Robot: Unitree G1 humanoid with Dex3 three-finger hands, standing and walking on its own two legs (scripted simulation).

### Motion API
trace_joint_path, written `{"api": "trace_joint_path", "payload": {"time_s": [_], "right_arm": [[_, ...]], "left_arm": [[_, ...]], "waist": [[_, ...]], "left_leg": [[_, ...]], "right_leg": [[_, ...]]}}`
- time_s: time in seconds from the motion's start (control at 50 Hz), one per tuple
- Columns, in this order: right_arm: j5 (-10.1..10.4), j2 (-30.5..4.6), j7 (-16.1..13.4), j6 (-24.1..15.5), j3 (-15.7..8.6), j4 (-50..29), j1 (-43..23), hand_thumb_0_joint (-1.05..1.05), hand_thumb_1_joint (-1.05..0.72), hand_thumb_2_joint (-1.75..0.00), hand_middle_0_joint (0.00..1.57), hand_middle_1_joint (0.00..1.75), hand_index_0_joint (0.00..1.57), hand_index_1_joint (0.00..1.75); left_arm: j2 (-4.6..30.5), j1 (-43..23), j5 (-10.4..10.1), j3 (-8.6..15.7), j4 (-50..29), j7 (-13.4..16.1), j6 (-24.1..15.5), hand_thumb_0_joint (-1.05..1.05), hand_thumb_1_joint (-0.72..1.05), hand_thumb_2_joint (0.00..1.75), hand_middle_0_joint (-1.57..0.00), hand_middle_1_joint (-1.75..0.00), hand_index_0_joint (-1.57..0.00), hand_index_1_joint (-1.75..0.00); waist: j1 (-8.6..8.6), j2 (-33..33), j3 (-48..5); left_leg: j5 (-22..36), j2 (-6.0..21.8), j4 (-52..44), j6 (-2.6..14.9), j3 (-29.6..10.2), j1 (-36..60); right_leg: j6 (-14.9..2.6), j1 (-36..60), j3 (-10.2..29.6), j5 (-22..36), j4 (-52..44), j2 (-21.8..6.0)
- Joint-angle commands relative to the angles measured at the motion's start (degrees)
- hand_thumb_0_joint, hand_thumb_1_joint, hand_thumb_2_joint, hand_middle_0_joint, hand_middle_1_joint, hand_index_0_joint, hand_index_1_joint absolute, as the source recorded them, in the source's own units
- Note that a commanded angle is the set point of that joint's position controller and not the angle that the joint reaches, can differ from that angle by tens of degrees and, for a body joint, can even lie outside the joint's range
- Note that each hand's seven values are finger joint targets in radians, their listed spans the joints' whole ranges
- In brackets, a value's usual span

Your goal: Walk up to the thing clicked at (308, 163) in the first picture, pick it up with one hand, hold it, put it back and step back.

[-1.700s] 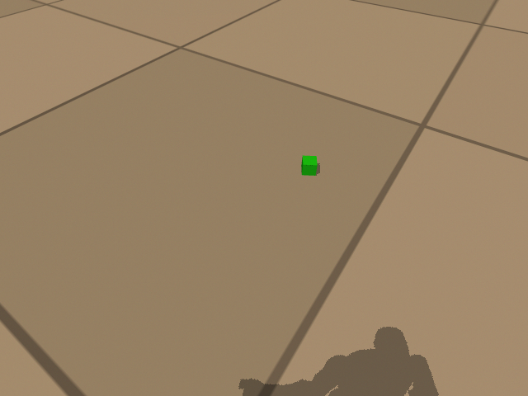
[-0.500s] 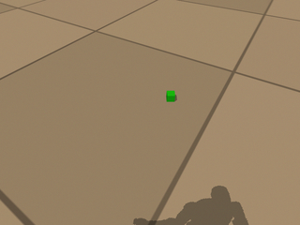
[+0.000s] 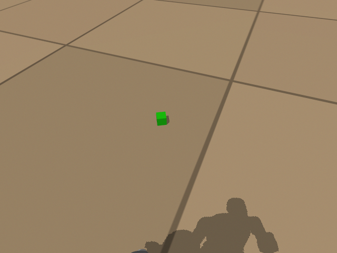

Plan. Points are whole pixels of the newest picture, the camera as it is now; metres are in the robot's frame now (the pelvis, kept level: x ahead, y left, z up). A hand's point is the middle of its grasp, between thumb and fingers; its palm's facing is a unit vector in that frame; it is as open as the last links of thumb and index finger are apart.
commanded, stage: walk up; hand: left
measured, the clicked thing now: (161, 118) +1.27 +0.14 -0.73
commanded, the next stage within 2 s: none
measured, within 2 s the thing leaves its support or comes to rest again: neither
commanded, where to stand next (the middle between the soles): +0.84 -0.04 m, yaw -7 degrees
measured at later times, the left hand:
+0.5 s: hand (103, 176) +0.38 +0.25 -0.13, palm faces -0.21 -0.89 -0.40, open 7.4 cm
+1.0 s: hand (106, 156) +0.49 +0.28 -0.17, palm faces -0.15 -0.92 -0.36, open 7.4 cm
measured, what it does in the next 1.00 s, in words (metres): walks ahead: left foot, then right foot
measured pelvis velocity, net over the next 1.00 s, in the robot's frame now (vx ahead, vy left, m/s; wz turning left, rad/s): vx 0.43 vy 0.01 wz -0.12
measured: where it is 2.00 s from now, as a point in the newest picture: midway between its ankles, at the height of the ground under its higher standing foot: (182, 172)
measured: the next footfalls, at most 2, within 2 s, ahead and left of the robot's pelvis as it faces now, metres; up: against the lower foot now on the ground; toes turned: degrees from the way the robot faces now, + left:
left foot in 0.12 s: +0.20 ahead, +0.14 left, +0.00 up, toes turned +4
right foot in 0.52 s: +0.38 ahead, -0.15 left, +0.00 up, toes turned -10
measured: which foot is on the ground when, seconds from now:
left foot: up 0.00-0.10, down 0.12-0.52, up 0.54-0.90, down 0.92-1.00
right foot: down 0.00-0.14, up 0.16-0.50, down 0.52-0.94, up 0.96-1.00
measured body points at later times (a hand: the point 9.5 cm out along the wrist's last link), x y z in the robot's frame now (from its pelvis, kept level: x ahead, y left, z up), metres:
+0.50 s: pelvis +0.23 -0.01 -0.01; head +0.24 -0.02 +0.44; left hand +0.39 +0.30 -0.10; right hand +0.18 -0.34 -0.13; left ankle +0.16 +0.14 -0.73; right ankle +0.33 -0.14 -0.73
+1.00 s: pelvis +0.43 +0.01 -0.02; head +0.45 +0.02 +0.43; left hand +0.50 +0.33 -0.14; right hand +0.48 -0.34 -0.10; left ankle +0.52 +0.11 -0.74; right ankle +0.36 -0.13 -0.69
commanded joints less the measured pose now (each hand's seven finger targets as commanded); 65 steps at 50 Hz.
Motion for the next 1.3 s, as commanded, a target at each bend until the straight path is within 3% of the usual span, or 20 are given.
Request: {"api": "trace_joint_path", "payload": {"time_s": [0.0,0.08,0.1,0.12,0.14,0.24,0.4,0.46,0.48,0.5,0.52,0.64,0.8,0.88,0.9,0.92,0.94,1.04,1.18,1.28], "right_arm": [[-0.2,-10.9,-0.7,-2.3,-3.5,-6.1,-3.0,0.0,-0.9,-0.9,0.2,0.3,0.2,0.3],[-0.6,-13.6,-2.2,-3.9,-5.7,-2.6,12.4,0.0,-0.9,-0.9,0.2,0.3,0.2,0.3],[-1.3,-18.3,-2.9,-4.5,-6.9,-2.6,16.6,0.0,-0.9,-0.9,0.2,0.3,0.2,0.3],[-0.4,-20.4,-3.0,-4.6,-6.9,-4.9,13.4,0.0,-0.9,-0.9,0.2,0.3,0.2,0.3],[1.3,-20.1,-2.9,-4.4,-6.6,-6.2,8.6,0.0,-0.9,-0.9,0.2,0.3,0.2,0.3],[0.9,-14.3,-3.0,-4.6,-3.8,-7.1,4.8,0.0,-0.9,-0.9,0.2,0.3,0.2,0.3],[0.9,-15.4,-2.8,-3.7,-3.9,-8.3,5.4,0.0,-0.9,-0.9,0.2,0.3,0.2,0.3],[1.0,-13.0,-3.0,-3.0,-2.8,-9.2,4.8,0.0,-0.9,-0.9,0.2,0.3,0.2,0.3],[0.8,-10.2,-2.9,-2.9,-1.6,-9.2,6.9,0.0,-0.9,-0.9,0.2,0.3,0.2,0.3],[1.0,-6.4,-2.8,-2.8,-0.2,-10.6,8.6,0.0,-0.9,-0.9,0.2,0.3,0.2,0.3],[1.3,-11.6,-3.3,-2.2,-1.5,-9.7,7.7,0.0,-0.9,-0.9,0.2,0.3,0.2,0.3],[1.0,-12.2,-2.2,-1.3,-2.4,-4.8,9.9,0.0,-0.9,-0.9,0.2,0.3,0.2,0.3],[0.2,-10.1,-0.6,-2.5,-2.8,-7.5,0.8,0.0,-0.9,-0.9,0.2,0.3,0.2,0.3],[-0.1,-12.5,-1.5,-3.4,-4.5,-4.2,10.0,0.0,-0.9,-0.9,0.2,0.3,0.2,0.3],[-0.4,-16.5,-2.3,-3.8,-5.8,-3.1,16.0,0.0,-0.9,-0.9,0.2,0.3,0.2,0.3],[-0.2,-20.5,-2.7,-4.1,-6.3,-5.1,16.5,0.0,-0.9,-0.9,0.2,0.3,0.2,0.3],[1.6,-20.9,-2.6,-3.8,-6.3,-5.6,13.7,0.0,-0.9,-0.9,0.2,0.3,0.2,0.3],[1.5,-14.6,-3.2,-3.8,-3.6,-7.4,5.5,0.0,-0.9,-0.9,0.2,0.3,0.2,0.3],[1.3,-15.2,-2.8,-3.6,-3.5,-8.4,7.0,0.0,-0.9,-0.9,0.2,0.3,0.2,0.3],[1.7,-12.6,-2.9,-2.3,-2.4,-10.0,4.9,0.0,-0.9,-0.9,0.2,0.3,0.2,0.3]], "left_arm": [[18.0,-3.5,0.2,4.6,-7.1,0.9,-2.4,0.0,0.9,0.9,-0.2,-0.3,-0.2,-0.3],[13.4,-5.4,0.6,2.6,-8.5,1.2,-2.4,0.0,0.9,0.9,-0.2,-0.3,-0.2,-0.3],[8.3,-1.9,-0.1,1.3,-8.7,1.3,-2.4,0.0,0.9,0.9,-0.2,-0.3,-0.2,-0.3],[11.3,-0.8,-0.3,1.7,-8.0,2.0,-2.2,0.0,0.9,0.9,-0.2,-0.3,-0.2,-0.3],[15.5,-0.9,0.2,2.1,-7.4,2.5,-2.2,0.0,0.9,0.9,-0.2,-0.3,-0.2,-0.3],[14.1,-0.8,-0.7,2.6,-4.4,0.9,-1.9,0.0,0.9,0.9,-0.2,-0.3,-0.2,-0.3],[11.4,-9.1,-0.3,2.4,-6.4,-0.8,-1.7,0.0,0.9,0.9,-0.2,-0.3,-0.2,-0.3],[13.8,-1.9,-0.3,3.7,-3.7,0.1,-2.1,0.0,0.9,0.9,-0.2,-0.3,-0.2,-0.3],[16.2,4.1,-0.2,5.1,-2.4,0.9,-2.6,0.0,0.9,0.9,-0.2,-0.3,-0.2,-0.3],[21.6,8.1,0.0,6.4,-3.2,1.8,-3.1,0.0,0.9,0.9,-0.2,-0.3,-0.2,-0.3],[23.8,6.3,-0.8,6.2,-4.2,1.9,-3.1,0.0,0.9,0.9,-0.2,-0.3,-0.2,-0.3],[17.1,-3.5,-1.1,4.0,-6.8,2.5,-3.4,0.0,0.9,0.9,-0.2,-0.3,-0.2,-0.3],[18.1,-1.8,-0.4,4.1,-7.4,2.0,-3.8,0.0,0.9,0.9,-0.2,-0.3,-0.2,-0.3],[15.1,-3.2,-0.1,2.2,-7.9,2.1,-3.1,0.0,0.9,0.9,-0.2,-0.3,-0.2,-0.3],[11.2,-1.1,-0.1,0.9,-8.1,2.0,-3.2,0.0,0.9,0.9,-0.2,-0.3,-0.2,-0.3],[9.9,0.0,-1.1,0.7,-8.0,2.4,-2.9,0.0,0.9,0.9,-0.2,-0.3,-0.2,-0.3],[16.0,-1.9,-0.5,1.9,-6.9,3.4,-2.4,0.0,0.9,0.9,-0.2,-0.3,-0.2,-0.3],[14.7,2.7,-1.0,1.9,-2.3,2.2,-1.9,0.0,0.9,0.9,-0.2,-0.3,-0.2,-0.3],[12.3,-5.6,-0.2,2.4,-4.8,0.6,-1.6,0.0,0.9,0.9,-0.2,-0.3,-0.2,-0.3],[12.9,0.5,-0.1,3.6,-2.6,1.5,-2.7,0.0,0.9,0.9,-0.2,-0.3,-0.2,-0.3]], "waist": [[-0.58,-8.4,1.6],[-9.56,3.5,-5.2],[-10.38,18.2,-7.3],[-8.67,12.4,-5.0],[-6.23,5.4,-2.6],[-3.65,6.0,1.1],[-4.47,5.3,-1.5],[0.57,-2.3,-5.0],[3.68,-10.6,-8.3],[4.21,-21.5,-10.5],[4.02,-16.0,-9.0],[-2.08,-10.1,0.1],[-0.1,-9.0,-0.1],[-7.04,-1.2,-3.9],[-9.65,11.4,-7.3],[-8.9,16.3,-6.1],[-8.07,8.5,-3.9],[-2.76,7.1,-0.6],[-4.61,5.6,1.1],[0.22,-1.0,-4.0]], "left_leg": [[5.6,0.3,-8.4,-0.52,0.9,3.3],[2.2,-1.9,-16.7,1.46,0.2,32.1],[-16.1,10.6,-27.7,5.41,-20.9,38.0],[-26.9,20.6,-37.3,10.53,-41.9,32.7],[-26.4,21.5,-37.5,13.27,-40.7,26.5],[1.2,12.1,-33.7,11.18,-11.1,17.6],[11.9,9.6,-27.7,9.35,-0.4,17.7],[13.0,6.9,-13.3,6.83,3.2,10.2],[9.9,3.2,1.5,5.25,5.7,4.5],[-9.3,-3.4,16.2,2.62,5.5,-7.1],[-11.8,-4.0,22.3,1.8,-0.1,-12.0],[0.5,1.8,12.8,0.89,-4.0,-4.5],[6.5,0.3,-8.6,-0.45,0.9,1.8],[3.8,-4.0,-14.3,1.46,3.4,24.8],[-8.8,4.6,-22.0,4.82,-11.2,32.7],[-17.4,18.5,-34.2,9.71,-38.4,34.2],[-17.2,20.6,-33.6,13.69,-39.9,28.2],[6.9,10.8,-30.7,10.83,-11.7,17.1],[7.5,9.3,-30.6,11.69,-6.8,15.6],[14.8,6.0,-14.3,7.58,-1.9,9.5]], "right_leg": [[-9.28,-7.1,14.3,-13.0,-14.6,-13.6],[-5.47,-21.1,6.1,-1.8,11.5,-6.9],[-2.39,-30.3,1.6,-7.8,31.6,1.4],[-1.34,-34.6,6.1,-13.9,39.2,3.7],[-1.57,-33.2,9.8,-11.5,42.4,-0.6],[1.43,-25.1,6.8,-2.8,29.7,-5.7],[0.29,-12.6,-2.2,6.9,7.4,-3.4],[-1.02,5.1,-2.6,6.8,4.0,-1.2],[-2.25,13.6,2.6,-1.0,0.5,-3.7],[-7.07,20.4,27.0,-9.3,-6.2,-18.4],[-13.41,17.4,42.2,-13.1,-12.8,-25.0],[-11.06,-3.4,16.5,-3.7,-12.6,-15.3],[-10.51,-6.3,9.9,-7.0,-10.8,-14.5],[-6.59,-17.9,4.2,-1.5,5.8,-10.8],[-3.44,-24.5,-0.5,0.8,25.2,-5.8],[-0.83,-35.3,-0.9,-12.6,35.9,2.7],[-1.31,-34.1,5.9,-14.2,40.8,-1.8],[0.62,-23.5,4.5,-2.7,30.8,-7.0],[1.23,-18.5,-0.9,3.8,12.7,-6.4],[-0.52,3.0,-3.7,6.2,2.1,-1.0]]}}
